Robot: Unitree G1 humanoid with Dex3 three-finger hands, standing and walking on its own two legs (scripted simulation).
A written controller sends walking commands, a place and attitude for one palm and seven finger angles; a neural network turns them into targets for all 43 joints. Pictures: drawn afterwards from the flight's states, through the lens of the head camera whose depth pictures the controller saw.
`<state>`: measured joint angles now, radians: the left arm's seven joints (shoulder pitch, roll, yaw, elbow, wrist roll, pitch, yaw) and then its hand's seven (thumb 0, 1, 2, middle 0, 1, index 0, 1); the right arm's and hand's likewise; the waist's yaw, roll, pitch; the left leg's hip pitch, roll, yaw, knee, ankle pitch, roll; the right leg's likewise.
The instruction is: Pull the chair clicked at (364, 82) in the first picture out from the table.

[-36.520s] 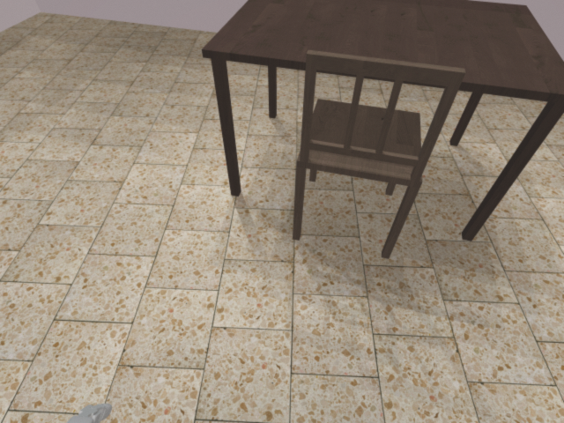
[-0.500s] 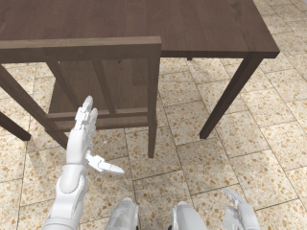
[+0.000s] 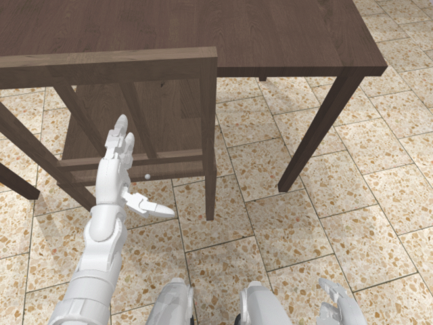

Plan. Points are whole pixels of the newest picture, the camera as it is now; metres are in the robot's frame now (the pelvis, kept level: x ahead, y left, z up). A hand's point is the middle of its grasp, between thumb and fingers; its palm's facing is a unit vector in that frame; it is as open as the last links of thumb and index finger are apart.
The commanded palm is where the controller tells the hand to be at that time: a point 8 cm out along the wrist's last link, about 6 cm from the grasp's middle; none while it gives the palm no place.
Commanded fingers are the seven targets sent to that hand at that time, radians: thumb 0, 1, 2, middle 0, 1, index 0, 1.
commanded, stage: push the fingers through the gap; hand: left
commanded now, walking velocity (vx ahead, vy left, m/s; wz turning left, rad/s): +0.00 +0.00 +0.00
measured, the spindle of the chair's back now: (89, 128) +0.48 +0.27 +0.02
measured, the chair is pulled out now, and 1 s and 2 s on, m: -0.06 -0.06 0.00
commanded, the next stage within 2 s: hook a spindle and tug to test in 0.72 s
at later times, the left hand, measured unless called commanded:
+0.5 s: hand (151, 157) +0.41 +0.13 +0.03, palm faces +0.03 -1.00 -0.02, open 16.9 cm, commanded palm +0.38 +0.18 +0.02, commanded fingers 0.00 -0.50 0.30 -0.06 -0.08 -0.06 -0.08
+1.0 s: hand (147, 159) +0.41 +0.14 +0.03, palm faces +0.05 -1.00 +0.00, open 16.7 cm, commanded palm +0.38 +0.18 +0.02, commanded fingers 0.00 -0.50 0.30 -0.24 -0.63 -0.24 -0.63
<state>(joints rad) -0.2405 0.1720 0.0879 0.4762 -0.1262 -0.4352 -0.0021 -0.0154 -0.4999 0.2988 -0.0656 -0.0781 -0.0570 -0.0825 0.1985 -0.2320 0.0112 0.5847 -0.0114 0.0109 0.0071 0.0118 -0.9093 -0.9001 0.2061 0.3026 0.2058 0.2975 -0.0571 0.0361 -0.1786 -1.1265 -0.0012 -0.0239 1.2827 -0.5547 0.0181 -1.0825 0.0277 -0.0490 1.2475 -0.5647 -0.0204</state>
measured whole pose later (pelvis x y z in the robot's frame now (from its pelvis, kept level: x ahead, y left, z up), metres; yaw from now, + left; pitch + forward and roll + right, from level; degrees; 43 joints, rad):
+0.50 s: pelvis +0.00 +0.00 +0.00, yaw -1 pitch +24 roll -2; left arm -0.41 0.19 0.16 0.66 -0.12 -0.47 0.00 -0.02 -0.50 0.30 -0.06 -0.08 -0.06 -0.08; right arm 0.25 -0.23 0.00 0.61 -0.02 0.04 0.03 0.01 -0.91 -0.90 0.21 0.30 0.21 0.30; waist -0.09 0.04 -0.18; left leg -1.14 0.01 -0.01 1.27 -0.55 0.02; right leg -1.10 0.03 -0.03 1.23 -0.55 -0.02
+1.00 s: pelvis +0.00 +0.01 +0.00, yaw -1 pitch +24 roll -2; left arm -0.42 0.18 0.16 0.68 -0.12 -0.49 0.00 -0.02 -0.50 0.30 -0.10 -0.21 -0.09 -0.21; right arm 0.22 -0.23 0.00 0.61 -0.02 0.04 0.03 0.01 -0.91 -0.90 0.21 0.30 0.21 0.30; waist -0.08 0.03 -0.18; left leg -1.15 0.00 -0.02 1.28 -0.54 0.03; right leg -1.10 0.03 -0.04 1.24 -0.55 -0.01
